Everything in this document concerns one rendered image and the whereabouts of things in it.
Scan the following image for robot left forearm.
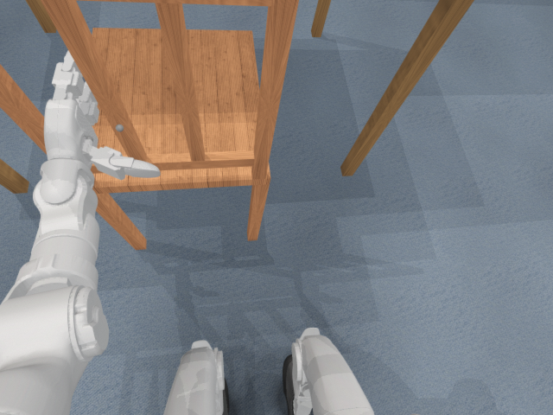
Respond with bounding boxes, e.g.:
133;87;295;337
0;158;99;306

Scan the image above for right robot thigh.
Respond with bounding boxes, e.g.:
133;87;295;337
291;335;374;415

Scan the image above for chair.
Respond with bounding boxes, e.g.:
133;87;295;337
0;0;299;250

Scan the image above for left robot hand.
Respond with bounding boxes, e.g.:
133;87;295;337
44;51;161;180

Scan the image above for left robot thigh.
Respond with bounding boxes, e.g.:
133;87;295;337
163;347;225;415

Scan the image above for robot thigh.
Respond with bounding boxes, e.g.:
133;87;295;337
291;335;374;415
163;347;225;415

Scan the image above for robot left upper arm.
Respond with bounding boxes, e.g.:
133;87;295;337
0;285;109;415

